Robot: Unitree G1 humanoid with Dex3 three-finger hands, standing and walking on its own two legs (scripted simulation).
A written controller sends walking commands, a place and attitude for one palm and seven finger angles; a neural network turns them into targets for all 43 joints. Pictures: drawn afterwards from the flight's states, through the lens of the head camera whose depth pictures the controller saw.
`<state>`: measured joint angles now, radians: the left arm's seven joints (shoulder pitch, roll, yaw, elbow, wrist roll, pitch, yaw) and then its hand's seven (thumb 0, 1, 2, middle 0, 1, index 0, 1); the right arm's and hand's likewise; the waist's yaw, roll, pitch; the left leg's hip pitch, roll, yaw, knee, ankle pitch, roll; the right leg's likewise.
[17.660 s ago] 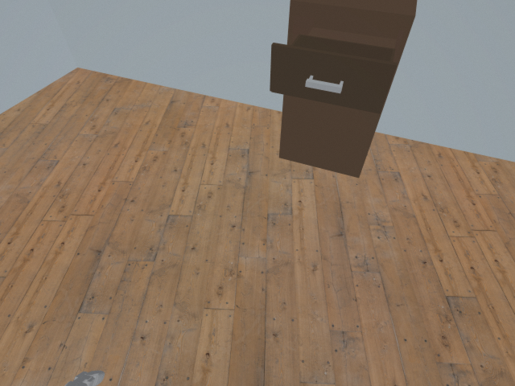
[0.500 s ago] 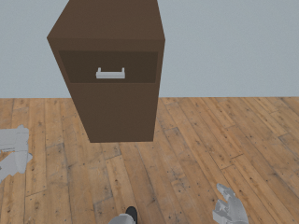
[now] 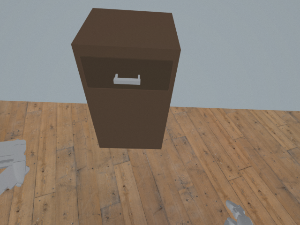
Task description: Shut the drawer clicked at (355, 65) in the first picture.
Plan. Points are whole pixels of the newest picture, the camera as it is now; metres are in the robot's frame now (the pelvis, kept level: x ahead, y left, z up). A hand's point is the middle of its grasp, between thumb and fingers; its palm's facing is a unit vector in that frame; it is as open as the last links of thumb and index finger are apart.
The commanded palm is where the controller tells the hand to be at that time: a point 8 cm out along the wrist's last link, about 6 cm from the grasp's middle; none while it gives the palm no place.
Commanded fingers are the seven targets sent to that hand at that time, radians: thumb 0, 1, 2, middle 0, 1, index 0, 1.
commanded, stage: stop stepping back and stand still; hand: left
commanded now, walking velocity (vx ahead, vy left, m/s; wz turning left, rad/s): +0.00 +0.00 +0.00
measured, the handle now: (127, 78) +0.76 +0.16 -0.07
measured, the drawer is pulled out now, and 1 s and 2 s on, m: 0.00 0.00 0.00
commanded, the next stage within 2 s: let the arm hang, fingers relaxed in 0.30 s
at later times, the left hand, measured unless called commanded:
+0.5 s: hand (42, 192) +0.18 +0.26 +0.03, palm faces +0.21 -0.85 -0.48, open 3.2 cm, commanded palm none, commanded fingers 0.00 0.90 0.90 -1.16 -1.34 -1.16 -1.34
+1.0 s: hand out of the picture -0.08 +0.17 -0.16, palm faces +0.06 -0.98 -0.21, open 5.5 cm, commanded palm none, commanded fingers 0.00 0.90 0.90 -0.20 -0.30 -0.20 -0.30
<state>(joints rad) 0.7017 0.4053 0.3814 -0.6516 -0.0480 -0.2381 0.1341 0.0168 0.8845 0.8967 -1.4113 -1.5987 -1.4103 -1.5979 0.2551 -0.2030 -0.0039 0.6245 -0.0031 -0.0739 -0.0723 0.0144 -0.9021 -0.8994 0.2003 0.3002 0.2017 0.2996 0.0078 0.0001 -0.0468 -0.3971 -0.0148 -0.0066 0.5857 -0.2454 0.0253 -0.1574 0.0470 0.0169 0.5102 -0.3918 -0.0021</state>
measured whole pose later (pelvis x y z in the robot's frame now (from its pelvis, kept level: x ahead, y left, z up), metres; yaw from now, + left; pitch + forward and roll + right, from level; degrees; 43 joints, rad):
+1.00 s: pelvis -0.01 +0.00 +0.01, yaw +1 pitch -1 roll -1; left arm 0.39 0.16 0.00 1.14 0.01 0.01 0.03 0.01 0.91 0.90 -0.53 -0.67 -0.53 -0.68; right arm 0.31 -0.11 0.00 1.11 -0.01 0.03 -0.04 0.01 -0.91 -0.90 0.20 0.30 0.20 0.30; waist 0.00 0.03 0.06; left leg -0.28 -0.05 -0.01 0.44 -0.14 0.05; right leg -0.10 0.02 -0.07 0.41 -0.29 -0.03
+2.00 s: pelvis +0.01 -0.04 +0.01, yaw +0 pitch -2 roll +0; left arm 0.37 0.07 0.00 1.15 0.01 -0.01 0.05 0.01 0.91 0.90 -0.20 -0.30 -0.20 -0.30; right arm 0.32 -0.10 0.00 1.15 -0.02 0.01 -0.06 0.00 -0.91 -0.90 0.20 0.30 0.20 0.30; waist 0.00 0.02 0.04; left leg -0.24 -0.01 -0.02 0.46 -0.18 0.00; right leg -0.06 0.06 -0.06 0.41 -0.32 -0.07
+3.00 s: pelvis +0.02 -0.04 +0.01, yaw +0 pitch -2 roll +1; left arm 0.35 0.09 0.01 1.14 0.01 -0.02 0.05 0.01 0.91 0.90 -0.20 -0.30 -0.20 -0.30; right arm 0.30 -0.11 0.00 1.16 -0.01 0.00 -0.06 0.00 -0.91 -0.90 0.20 0.30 0.20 0.30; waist 0.00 0.01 0.05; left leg -0.21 -0.01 -0.01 0.45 -0.20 0.00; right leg -0.03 0.06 -0.05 0.39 -0.33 -0.08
